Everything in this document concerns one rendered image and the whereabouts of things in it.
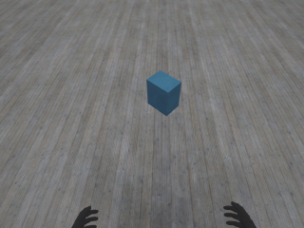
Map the carton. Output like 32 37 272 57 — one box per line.
146 70 181 116

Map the robot right hand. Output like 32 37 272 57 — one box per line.
223 201 256 228

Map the robot left hand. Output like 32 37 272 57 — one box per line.
71 205 99 228

